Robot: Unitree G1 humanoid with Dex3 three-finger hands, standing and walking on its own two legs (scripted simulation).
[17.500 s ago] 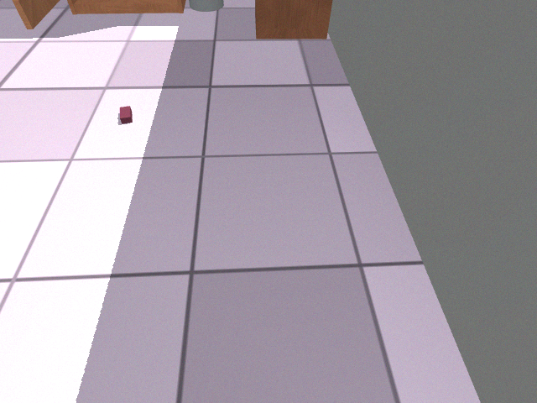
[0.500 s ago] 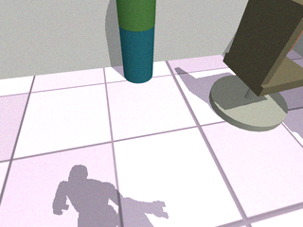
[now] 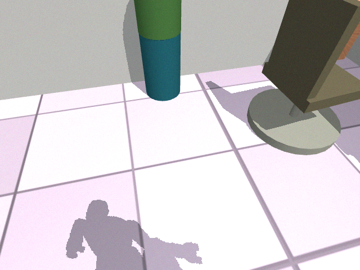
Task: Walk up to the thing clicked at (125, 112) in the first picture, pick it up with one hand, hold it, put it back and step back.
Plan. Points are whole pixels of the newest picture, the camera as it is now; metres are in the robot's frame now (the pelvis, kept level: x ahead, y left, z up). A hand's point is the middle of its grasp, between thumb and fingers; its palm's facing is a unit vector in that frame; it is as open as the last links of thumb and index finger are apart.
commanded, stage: stand
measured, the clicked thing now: out of the picture -0.67 -0.48 -0.76
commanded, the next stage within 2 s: none
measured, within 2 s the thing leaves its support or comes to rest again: neither
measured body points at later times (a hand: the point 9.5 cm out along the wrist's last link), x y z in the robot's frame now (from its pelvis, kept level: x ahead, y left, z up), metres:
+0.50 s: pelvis +0.00 -0.01 +0.00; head +0.01 -0.01 +0.45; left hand +0.08 +0.29 -0.13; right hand +0.07 -0.31 -0.14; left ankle -0.02 +0.14 -0.75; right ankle +0.04 -0.10 -0.75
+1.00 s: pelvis +0.01 -0.01 +0.00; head +0.02 -0.01 +0.45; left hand +0.09 +0.30 -0.13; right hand +0.08 -0.31 -0.14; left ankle -0.02 +0.14 -0.75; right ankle +0.04 -0.10 -0.75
